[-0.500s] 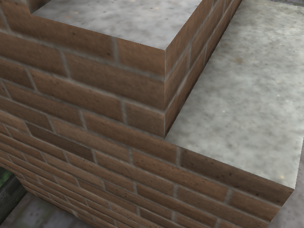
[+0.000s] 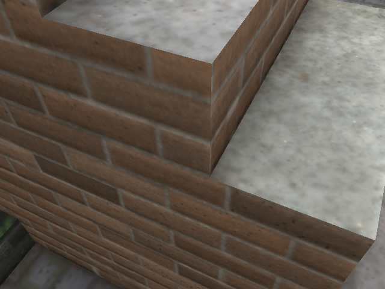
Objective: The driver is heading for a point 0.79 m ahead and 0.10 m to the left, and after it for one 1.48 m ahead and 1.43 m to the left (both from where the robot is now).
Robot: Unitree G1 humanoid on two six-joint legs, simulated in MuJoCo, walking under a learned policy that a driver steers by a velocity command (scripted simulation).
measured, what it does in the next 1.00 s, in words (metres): stands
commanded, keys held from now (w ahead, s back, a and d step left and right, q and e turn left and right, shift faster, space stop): w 1.00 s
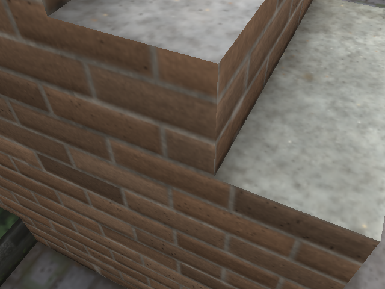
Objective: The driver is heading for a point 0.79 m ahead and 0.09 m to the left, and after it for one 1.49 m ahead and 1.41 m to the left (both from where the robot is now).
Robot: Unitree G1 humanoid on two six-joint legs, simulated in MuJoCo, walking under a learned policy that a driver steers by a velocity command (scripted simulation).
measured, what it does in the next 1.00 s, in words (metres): stands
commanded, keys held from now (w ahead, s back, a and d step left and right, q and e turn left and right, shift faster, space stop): w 0.78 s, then no key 0.22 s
